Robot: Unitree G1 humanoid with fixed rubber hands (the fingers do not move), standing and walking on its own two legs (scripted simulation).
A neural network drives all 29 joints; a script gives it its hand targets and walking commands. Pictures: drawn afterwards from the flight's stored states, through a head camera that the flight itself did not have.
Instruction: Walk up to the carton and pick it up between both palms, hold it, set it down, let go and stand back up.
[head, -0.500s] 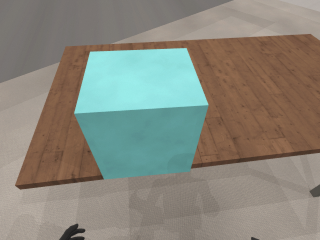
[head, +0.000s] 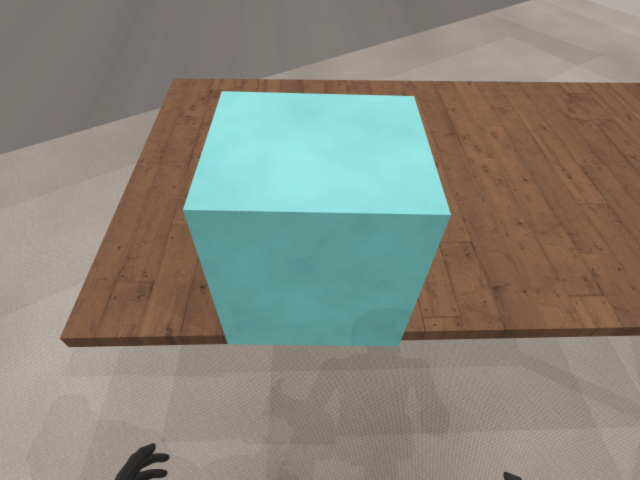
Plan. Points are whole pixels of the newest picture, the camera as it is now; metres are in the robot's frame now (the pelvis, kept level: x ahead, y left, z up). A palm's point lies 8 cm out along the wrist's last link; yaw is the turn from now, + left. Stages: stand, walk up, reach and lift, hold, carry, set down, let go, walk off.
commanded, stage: walk up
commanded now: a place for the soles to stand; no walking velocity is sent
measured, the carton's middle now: (315, 226) +0.42 +0.02 +0.07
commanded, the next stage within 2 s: reach and lift in 0.76 s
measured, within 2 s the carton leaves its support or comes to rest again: neither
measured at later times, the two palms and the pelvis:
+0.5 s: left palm out of the picture +0.08 +0.26 -0.11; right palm out of the picture +0.12 -0.25 -0.09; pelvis +0.00 -0.01 +0.00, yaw +6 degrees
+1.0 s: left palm (122, 470) +0.15 +0.25 -0.08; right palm (517, 458) +0.17 -0.24 -0.08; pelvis -0.01 -0.02 +0.00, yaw +1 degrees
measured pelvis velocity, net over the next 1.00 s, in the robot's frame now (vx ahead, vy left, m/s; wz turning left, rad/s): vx -0.01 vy -0.02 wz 0.01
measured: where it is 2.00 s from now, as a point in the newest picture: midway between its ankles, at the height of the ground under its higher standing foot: outside the picture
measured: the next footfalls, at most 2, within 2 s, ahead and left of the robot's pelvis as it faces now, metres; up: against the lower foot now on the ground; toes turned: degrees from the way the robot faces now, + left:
none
